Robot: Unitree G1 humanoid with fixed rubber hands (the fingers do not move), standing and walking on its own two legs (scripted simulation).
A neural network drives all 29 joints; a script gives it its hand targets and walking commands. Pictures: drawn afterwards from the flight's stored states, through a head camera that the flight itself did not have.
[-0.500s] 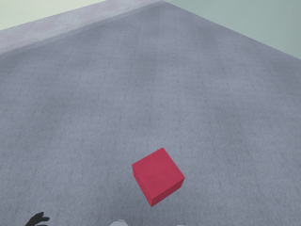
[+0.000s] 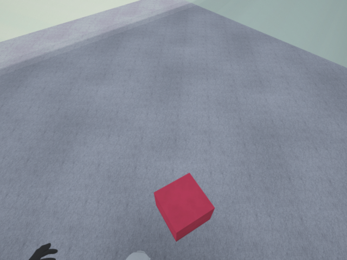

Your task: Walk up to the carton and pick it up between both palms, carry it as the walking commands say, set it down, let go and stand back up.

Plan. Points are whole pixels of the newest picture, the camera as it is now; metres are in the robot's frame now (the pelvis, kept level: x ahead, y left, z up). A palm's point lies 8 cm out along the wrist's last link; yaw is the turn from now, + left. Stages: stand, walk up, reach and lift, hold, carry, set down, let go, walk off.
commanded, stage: walk up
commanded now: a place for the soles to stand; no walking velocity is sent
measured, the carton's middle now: (182, 206) +0.48 -0.05 -0.66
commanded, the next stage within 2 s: none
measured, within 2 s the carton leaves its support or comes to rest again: neither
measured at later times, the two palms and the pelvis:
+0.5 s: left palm out of the picture +0.13 +0.33 -0.09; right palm out of the picture +0.06 -0.34 -0.09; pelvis +0.01 +0.01 -0.01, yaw +0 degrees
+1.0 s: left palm out of the picture +0.13 +0.32 -0.09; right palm out of the picture +0.07 -0.35 -0.10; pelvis +0.01 -0.01 -0.01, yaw +0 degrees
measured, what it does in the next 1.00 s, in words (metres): steps on the spot: left foot, then left foot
